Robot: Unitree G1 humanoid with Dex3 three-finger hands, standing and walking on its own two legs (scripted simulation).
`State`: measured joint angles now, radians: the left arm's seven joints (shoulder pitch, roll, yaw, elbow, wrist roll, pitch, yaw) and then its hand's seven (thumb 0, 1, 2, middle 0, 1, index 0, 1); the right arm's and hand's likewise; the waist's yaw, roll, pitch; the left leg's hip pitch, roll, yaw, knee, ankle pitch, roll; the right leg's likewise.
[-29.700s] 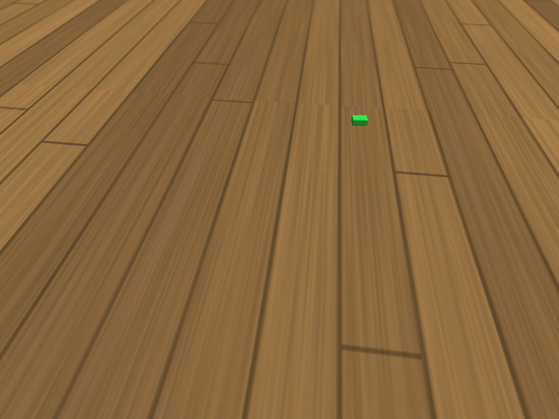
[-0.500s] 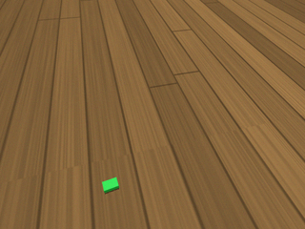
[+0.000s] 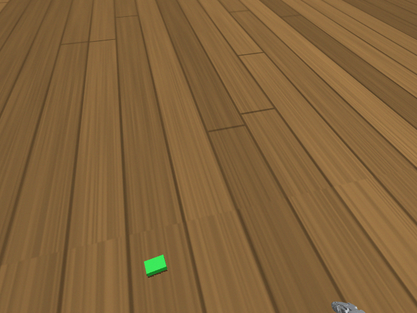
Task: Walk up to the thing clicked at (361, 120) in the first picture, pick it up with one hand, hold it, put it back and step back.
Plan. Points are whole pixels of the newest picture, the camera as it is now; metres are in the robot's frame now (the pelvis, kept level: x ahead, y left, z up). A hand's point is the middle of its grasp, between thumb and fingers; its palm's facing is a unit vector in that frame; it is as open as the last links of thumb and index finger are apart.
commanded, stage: walk up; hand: left
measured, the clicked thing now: (155, 265) +0.49 +0.26 -0.76
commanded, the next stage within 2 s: none
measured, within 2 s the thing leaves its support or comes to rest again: neither
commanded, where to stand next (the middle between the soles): +0.12 +0.02 m, yaw +0 degrees
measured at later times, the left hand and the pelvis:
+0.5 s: hand out of the picture +0.07 +0.26 -0.16, palm faces -0.02 -0.95 -0.32, open 7.4 cm; pelvis +0.00 +0.01 +0.01, yaw +0 degrees
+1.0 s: hand out of the picture +0.09 +0.24 -0.15, palm faces -0.01 -0.92 -0.39, open 7.4 cm; pelvis +0.06 -0.02 +0.00, yaw +0 degrees
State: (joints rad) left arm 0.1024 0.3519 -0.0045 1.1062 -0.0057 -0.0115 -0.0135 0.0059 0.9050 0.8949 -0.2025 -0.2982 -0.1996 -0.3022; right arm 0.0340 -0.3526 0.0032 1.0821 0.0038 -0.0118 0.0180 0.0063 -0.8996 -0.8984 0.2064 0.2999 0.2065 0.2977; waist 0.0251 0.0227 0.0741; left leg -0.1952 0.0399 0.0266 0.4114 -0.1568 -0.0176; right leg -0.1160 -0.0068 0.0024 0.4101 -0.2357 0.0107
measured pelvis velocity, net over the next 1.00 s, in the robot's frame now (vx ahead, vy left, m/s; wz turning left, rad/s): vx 0.06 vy -0.02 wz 0.00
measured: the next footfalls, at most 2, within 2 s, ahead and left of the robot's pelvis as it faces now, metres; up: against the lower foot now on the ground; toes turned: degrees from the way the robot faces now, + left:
left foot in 1.12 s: +0.12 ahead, +0.15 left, +0.00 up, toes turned -1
right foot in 1.86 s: +0.07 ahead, -0.15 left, +0.00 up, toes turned +0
